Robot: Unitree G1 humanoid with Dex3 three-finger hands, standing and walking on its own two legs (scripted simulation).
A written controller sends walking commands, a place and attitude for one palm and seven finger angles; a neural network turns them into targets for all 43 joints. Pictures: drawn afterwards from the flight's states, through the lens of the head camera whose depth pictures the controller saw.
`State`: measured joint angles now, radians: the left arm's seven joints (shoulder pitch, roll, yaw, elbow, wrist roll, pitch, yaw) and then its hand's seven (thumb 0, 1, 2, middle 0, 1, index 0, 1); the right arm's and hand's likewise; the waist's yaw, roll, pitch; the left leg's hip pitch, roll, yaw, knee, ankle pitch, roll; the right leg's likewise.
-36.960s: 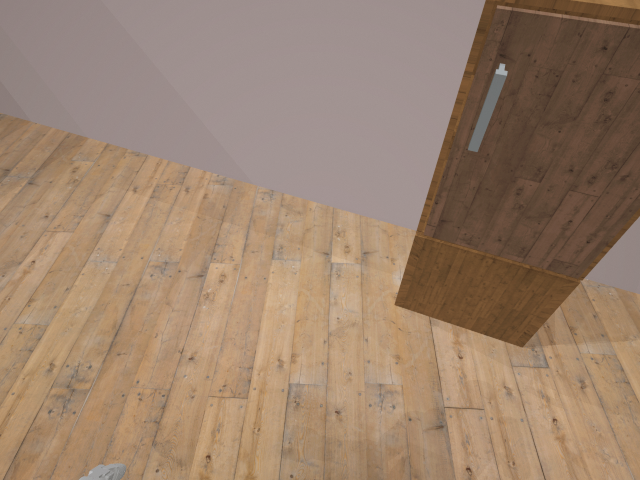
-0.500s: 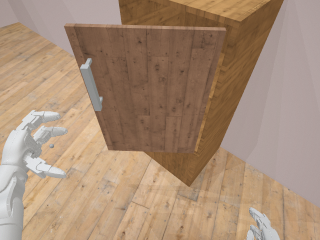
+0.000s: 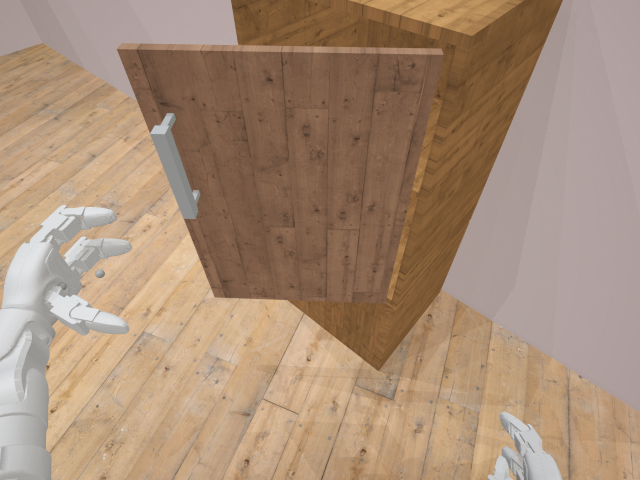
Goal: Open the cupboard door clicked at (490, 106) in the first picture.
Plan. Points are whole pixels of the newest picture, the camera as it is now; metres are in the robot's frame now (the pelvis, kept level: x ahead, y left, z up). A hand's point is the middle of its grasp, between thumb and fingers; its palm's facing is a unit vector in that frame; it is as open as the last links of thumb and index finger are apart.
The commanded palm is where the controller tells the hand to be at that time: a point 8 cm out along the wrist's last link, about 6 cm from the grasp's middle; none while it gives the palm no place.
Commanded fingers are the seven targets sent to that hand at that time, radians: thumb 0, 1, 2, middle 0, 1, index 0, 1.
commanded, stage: move the hooked fingers beside the handle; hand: left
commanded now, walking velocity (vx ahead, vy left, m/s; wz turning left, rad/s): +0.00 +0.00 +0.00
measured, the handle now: (180, 168) +0.53 +0.26 +0.09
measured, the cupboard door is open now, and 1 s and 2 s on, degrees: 38 38 38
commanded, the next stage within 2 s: none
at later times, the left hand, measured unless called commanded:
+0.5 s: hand (111, 233) +0.38 +0.30 +0.10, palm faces +0.06 -1.00 -0.01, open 14.0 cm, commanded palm +0.36 +0.35 +0.10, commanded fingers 0.00 -0.50 0.30 -0.30 -1.20 -0.30 -1.20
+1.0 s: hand (114, 203) +0.44 +0.32 +0.10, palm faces +0.03 -1.00 +0.00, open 14.0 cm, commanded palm +0.42 +0.37 +0.10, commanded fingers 0.00 -0.50 0.30 -0.30 -1.20 -0.30 -1.20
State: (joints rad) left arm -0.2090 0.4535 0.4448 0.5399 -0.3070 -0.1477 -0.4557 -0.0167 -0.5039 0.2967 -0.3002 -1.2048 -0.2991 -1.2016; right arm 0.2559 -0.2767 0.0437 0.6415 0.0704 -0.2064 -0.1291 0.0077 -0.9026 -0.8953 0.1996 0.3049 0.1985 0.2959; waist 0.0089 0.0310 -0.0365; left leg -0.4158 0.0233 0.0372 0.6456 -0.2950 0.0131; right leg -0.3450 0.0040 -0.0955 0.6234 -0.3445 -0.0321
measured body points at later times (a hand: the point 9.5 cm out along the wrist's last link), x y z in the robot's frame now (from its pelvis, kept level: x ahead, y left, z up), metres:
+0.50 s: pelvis +0.00 +0.01 +0.00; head +0.05 +0.02 +0.44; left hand +0.37 +0.36 +0.10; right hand +0.08 -0.26 -0.11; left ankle +0.02 +0.11 -0.72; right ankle -0.01 -0.10 -0.72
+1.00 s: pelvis +0.00 +0.03 -0.01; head +0.08 +0.05 +0.43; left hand +0.43 +0.38 +0.10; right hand +0.05 -0.25 -0.11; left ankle +0.02 +0.11 -0.72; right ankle -0.01 -0.10 -0.72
